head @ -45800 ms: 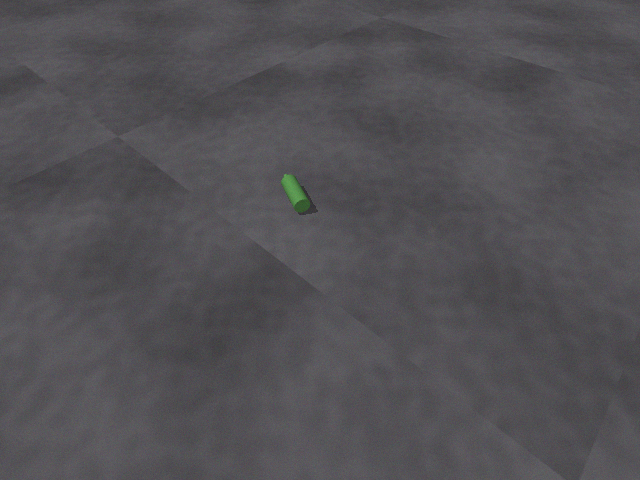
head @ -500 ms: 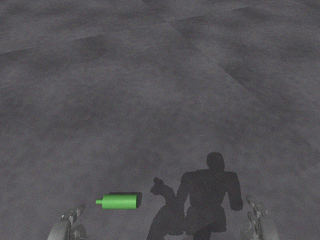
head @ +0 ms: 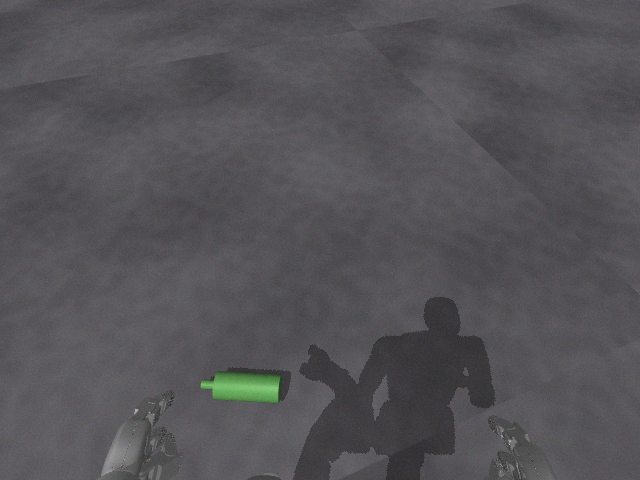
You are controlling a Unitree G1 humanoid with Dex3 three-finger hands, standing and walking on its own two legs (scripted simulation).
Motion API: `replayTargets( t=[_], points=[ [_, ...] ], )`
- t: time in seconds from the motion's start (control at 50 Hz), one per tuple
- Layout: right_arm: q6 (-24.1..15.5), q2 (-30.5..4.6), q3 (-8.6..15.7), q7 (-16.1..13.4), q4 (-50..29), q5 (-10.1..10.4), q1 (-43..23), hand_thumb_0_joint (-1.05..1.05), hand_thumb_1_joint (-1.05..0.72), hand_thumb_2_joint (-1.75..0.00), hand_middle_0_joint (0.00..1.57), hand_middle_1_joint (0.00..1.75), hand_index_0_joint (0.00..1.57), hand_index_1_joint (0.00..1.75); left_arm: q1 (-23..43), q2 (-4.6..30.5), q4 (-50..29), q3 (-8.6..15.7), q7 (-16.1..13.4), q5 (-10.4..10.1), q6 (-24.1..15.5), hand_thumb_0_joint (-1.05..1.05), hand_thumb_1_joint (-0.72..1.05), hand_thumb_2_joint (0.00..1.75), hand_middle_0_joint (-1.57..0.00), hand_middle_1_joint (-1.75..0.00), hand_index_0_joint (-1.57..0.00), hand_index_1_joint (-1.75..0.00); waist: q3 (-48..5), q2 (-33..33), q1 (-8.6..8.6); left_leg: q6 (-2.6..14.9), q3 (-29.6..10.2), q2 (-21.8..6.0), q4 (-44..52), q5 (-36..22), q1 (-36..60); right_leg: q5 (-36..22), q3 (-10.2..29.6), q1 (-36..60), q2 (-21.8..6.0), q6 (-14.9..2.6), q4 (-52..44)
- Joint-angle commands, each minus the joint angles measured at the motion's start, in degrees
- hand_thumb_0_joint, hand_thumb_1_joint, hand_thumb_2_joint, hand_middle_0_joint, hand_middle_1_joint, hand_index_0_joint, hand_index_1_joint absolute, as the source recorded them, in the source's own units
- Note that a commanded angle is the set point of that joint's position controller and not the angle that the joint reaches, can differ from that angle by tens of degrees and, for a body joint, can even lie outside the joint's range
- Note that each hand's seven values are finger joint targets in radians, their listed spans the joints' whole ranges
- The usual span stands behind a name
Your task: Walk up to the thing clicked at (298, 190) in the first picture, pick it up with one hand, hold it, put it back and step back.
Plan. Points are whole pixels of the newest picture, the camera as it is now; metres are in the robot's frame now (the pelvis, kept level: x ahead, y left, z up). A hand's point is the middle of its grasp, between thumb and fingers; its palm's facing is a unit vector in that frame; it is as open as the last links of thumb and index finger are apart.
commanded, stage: stand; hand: left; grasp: from above
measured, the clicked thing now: (240, 386) +0.46 +0.25 -0.69
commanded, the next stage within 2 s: none
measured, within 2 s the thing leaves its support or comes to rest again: neither
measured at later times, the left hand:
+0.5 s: hand out of the picture +0.05 +0.24 -0.11, palm faces +0.05 -0.94 -0.32, open 7.4 cm
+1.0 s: hand out of the picture +0.04 +0.25 -0.11, palm faces +0.04 -0.94 -0.34, open 7.4 cm
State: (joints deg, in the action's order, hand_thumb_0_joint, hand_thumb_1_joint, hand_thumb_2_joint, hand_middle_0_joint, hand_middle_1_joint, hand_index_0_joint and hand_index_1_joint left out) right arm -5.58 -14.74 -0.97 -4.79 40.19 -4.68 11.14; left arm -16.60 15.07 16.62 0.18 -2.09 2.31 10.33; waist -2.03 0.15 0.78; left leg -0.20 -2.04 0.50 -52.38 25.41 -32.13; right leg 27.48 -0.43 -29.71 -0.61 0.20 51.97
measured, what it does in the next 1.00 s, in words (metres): rises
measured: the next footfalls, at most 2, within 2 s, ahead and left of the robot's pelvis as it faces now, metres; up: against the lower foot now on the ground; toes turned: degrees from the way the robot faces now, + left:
none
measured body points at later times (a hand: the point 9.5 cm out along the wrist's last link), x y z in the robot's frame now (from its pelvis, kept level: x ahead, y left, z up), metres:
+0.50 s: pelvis +0.00 +0.01 +0.05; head +0.00 +0.01 +0.50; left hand +0.05 +0.29 -0.09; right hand +0.07 -0.26 -0.09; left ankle +0.01 +0.12 -0.69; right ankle -0.01 -0.12 -0.69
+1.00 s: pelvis +0.00 +0.00 +0.05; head +0.00 +0.00 +0.50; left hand +0.04 +0.29 -0.08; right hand +0.07 -0.28 -0.09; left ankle +0.01 +0.12 -0.69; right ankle -0.01 -0.13 -0.69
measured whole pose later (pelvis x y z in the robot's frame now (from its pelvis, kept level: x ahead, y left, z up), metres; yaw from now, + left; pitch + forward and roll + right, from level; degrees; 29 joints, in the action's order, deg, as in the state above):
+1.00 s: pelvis +0.00 +0.00 +0.05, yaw +1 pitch -4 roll +0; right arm 0.2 -17.2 1.6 -1.2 64.8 -1.0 7.9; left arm -8.2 17.0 65.8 2.0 -1.7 1.6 -0.2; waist 3.9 -0.7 0.8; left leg -0.1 -2.6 0.7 -21.0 10.0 -7.2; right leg 11.8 -1.1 -4.4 -1.1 0.9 20.0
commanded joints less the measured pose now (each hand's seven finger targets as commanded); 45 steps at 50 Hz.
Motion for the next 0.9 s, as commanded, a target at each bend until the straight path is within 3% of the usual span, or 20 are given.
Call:
replayTargets(
  t=[0.0, 0.04, 0.1, 0.16, 0.2, 0.26, 0.34, 0.44, 0.48, 0.64, 0.88],
  points=[
    [-0.08, -9.45, 5.07, 3.01, -0.98, 1.46, -1.82, 0.00, -0.90, -0.90, 0.20, 0.30, 0.20, 0.30, 3.03, 9.96, 6.17, 4.84, -0.50, 0.91, -8.12, 0.00, 0.90, 0.90, -0.20, -0.30, -0.20, -0.30, -7.04, 0.65, 0.97, 3.63, -1.75, -1.73, 11.89, -24.00, 11.94, -22.11, 5.80, 11.47, -4.26, -3.18, -12.00],
    [0.45, -9.57, 5.42, 3.32, 0.77, 2.14, -2.60, 0.00, -0.90, -0.90, 0.20, 0.30, 0.20, 0.30, 4.36, 9.47, 10.97, 5.34, -0.55, 0.29, -8.56, 0.00, 0.90, 0.90, -0.20, -0.30, -0.20, -0.30, -7.06, 0.67, 1.08, 3.57, -2.82, -2.11, 13.33, -25.28, 13.99, -22.29, 5.26, 12.09, -3.98, -2.68, -13.50],
    [1.56, -9.43, 5.54, 3.60, 3.39, 1.87, -3.53, 0.00, -0.90, -0.90, 0.20, 0.30, 0.20, 0.30, 6.70, 9.47, 16.78, 5.32, -0.64, 0.41, -9.55, 0.00, 0.90, 0.90, -0.20, -0.30, -0.20, -0.30, -4.83, 0.88, 0.80, 3.72, -3.92, -2.28, 16.70, -17.61, 14.60, -16.09, 5.64, 12.35, -4.42, -2.23, -17.08],
    [2.32, -9.84, 5.79, 3.56, 5.71, 1.72, -3.53, 0.00, -0.90, -0.90, 0.20, 0.30, 0.20, 0.30, 7.33, 9.32, 21.59, 5.22, -0.58, 0.62, -10.32, 0.00, 0.90, 0.90, -0.20, -0.30, -0.20, -0.30, -1.82, 0.36, 0.63, 3.86, -5.04, -2.66, 19.88, -14.35, 15.00, -13.34, 5.31, 12.83, -4.27, -2.10, -20.76],
    [2.47, -10.33, 5.86, 3.45, 7.42, 1.77, -2.96, 0.00, -0.90, -0.90, 0.20, 0.30, 0.20, 0.30, 7.80, 9.66, 24.34, 5.20, -0.45, 0.34, -10.71, 0.00, 0.90, 0.90, -0.20, -0.30, -0.20, -0.30, -1.07, -0.10, -0.01, 3.76, -5.58, -3.23, 22.08, -15.46, 17.31, -14.44, 5.18, 13.16, -4.12, -2.06, -21.74],
    [2.86, -11.17, 5.83, 3.27, 9.57, 1.92, -4.28, 0.00, -0.90, -0.90, 0.20, 0.30, 0.20, 0.30, 6.87, 9.03, 28.80, 4.95, -0.40, -0.11, -10.71, 0.00, 0.90, 0.90, -0.20, -0.30, -0.20, -0.30, 1.35, -2.22, 0.81, 3.82, -8.29, -4.62, 27.48, -10.90, 16.32, -13.27, 3.67, 16.01, -3.45, -1.74, -23.52],
    [3.20, -11.61, 5.66, 2.84, 12.71, 2.42, -3.49, 0.00, -0.90, -0.90, 0.20, 0.30, 0.20, 0.30, 7.20, 9.79, 33.39, 4.81, -0.34, -0.45, -11.09, 0.00, 0.90, 0.90, -0.20, -0.30, -0.20, -0.30, 1.23, -2.01, 0.25, 2.94, -7.68, -4.84, 29.82, -16.79, 19.59, -17.41, 3.95, 19.82, -4.18, -1.39, -26.43],
    [3.61, -11.76, 5.49, 2.70, 15.86, 2.91, -3.47, 0.00, -0.90, -0.90, 0.20, 0.30, 0.20, 0.30, 7.13, 10.53, 38.39, 4.49, -0.46, -0.61, -11.14, 0.00, 0.90, 0.90, -0.20, -0.30, -0.20, -0.30, 2.01, -1.29, 0.11, 2.57, -7.36, -5.00, 32.16, -16.70, 21.75, -17.62, 3.78, 22.14, -4.79, -1.05, -30.00],
    [3.78, -11.43, 5.38, 2.65, 16.77, 3.13, -3.66, 0.00, -0.90, -0.90, 0.20, 0.30, 0.20, 0.30, 7.47, 10.90, 39.85, 4.34, -0.56, -0.50, -11.33, 0.00, 0.90, 0.90, -0.20, -0.30, -0.20, -0.30, 2.52, 0.32, 0.00, 2.25, -6.67, -4.78, 31.79, -19.79, 23.24, -18.69, 4.09, 22.22, -5.36, -1.01, -31.55],
    [4.35, -12.06, 5.10, 2.81, 19.31, 3.17, -4.48, 0.00, -0.90, -0.90, 0.20, 0.30, 0.20, 0.30, 8.60, 11.55, 43.42, 4.00, -0.39, -0.53, -11.15, 0.00, 0.90, 0.90, -0.20, -0.30, -0.20, -0.30, 4.84, -1.04, -0.10, 1.97, -6.92, -5.14, 35.04, -14.35, 23.20, -15.82, 3.82, 22.22, -5.15, -0.74, -34.29],
    [4.28, -12.66, 4.57, 3.03, 21.15, 3.32, -5.30, 0.00, -0.90, -0.90, 0.20, 0.30, 0.20, 0.30, 10.43, 12.70, 45.53, 3.78, -0.13, -0.82, -11.54, 0.00, 0.90, 0.90, -0.20, -0.30, -0.20, -0.30, 3.38, -0.83, -0.26, 1.65, -6.26, -5.54, 35.35, -18.27, 24.09, -18.00, 4.52, 24.59, -6.06, -0.85, -36.14]
  ],
)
